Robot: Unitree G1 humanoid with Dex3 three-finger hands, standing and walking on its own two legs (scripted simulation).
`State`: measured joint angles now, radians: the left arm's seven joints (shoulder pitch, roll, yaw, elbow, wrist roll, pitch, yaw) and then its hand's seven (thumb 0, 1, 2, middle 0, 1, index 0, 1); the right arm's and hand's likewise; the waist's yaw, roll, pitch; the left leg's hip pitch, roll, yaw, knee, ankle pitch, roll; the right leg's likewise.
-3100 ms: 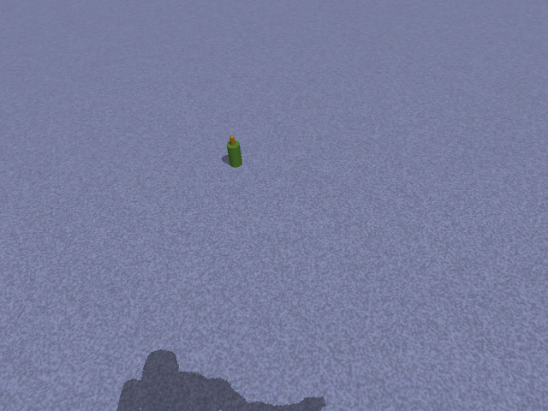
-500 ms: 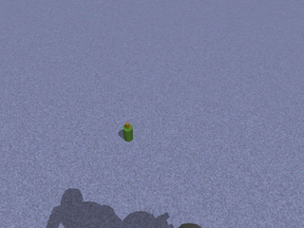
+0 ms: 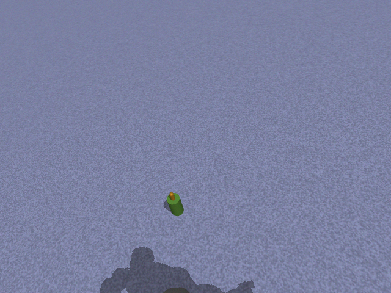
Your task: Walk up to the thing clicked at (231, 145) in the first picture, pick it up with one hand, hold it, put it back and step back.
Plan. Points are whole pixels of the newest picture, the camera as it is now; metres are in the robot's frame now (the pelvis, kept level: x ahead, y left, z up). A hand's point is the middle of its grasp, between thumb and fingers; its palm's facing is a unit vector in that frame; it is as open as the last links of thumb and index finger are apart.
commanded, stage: walk up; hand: left
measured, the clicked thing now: (174, 202) +0.69 +0.25 -0.68
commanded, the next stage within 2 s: none
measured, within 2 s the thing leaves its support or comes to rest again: neither
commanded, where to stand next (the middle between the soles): +0.36 +0.03 m, yaw +2 degrees
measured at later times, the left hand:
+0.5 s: hand out of the picture +0.17 +0.32 -0.16, palm faces +0.03 -0.95 -0.32, open 7.4 cm
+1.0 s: hand (110, 236) +0.29 +0.28 -0.12, palm faces +0.02 -0.90 -0.44, open 7.4 cm
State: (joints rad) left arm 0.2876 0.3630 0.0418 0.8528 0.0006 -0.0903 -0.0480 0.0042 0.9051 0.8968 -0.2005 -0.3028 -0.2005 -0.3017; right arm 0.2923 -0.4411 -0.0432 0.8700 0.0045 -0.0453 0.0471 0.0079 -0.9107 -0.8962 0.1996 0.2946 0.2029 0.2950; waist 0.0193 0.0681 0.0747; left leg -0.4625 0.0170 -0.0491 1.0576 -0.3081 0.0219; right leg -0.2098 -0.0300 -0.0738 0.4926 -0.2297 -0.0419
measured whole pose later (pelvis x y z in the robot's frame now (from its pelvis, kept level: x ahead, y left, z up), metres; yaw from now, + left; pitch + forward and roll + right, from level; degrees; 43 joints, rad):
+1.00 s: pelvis +0.25 +0.01 +0.00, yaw +3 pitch -3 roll +2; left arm 0.27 0.35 0.01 0.87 0.01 -0.08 -0.01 0.01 0.90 0.90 -0.20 -0.30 -0.20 -0.30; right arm 0.26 -0.42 -0.03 0.88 -0.01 0.01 0.03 0.01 -0.91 -0.90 0.20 0.29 0.20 0.30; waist 0.02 0.07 0.11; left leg -0.41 -0.01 -0.04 0.92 -0.44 0.01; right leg -0.29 -0.04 -0.03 0.54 -0.20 -0.02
